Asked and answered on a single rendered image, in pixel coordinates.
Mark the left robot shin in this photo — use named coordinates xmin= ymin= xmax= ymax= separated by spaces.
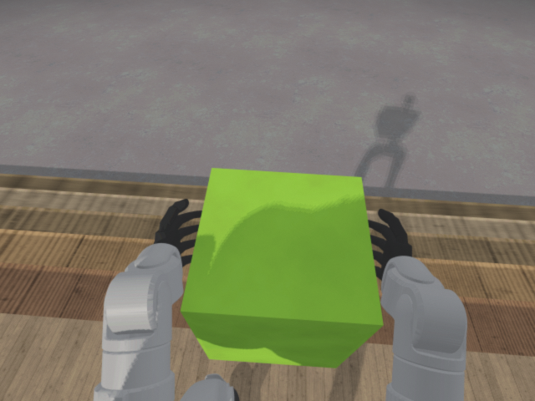
xmin=205 ymin=373 xmax=227 ymax=383

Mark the robot right hand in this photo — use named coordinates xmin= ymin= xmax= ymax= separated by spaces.
xmin=368 ymin=209 xmax=412 ymax=281

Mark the right robot forearm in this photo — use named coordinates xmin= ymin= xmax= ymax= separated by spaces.
xmin=380 ymin=256 xmax=467 ymax=401

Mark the left robot forearm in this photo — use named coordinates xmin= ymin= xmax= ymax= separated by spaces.
xmin=94 ymin=243 xmax=184 ymax=401

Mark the robot left hand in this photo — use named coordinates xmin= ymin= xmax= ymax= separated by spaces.
xmin=154 ymin=199 xmax=202 ymax=267

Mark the carton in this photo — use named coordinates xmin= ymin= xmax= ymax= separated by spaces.
xmin=181 ymin=168 xmax=384 ymax=368

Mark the robot left thigh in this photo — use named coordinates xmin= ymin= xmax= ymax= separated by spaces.
xmin=180 ymin=378 xmax=234 ymax=401

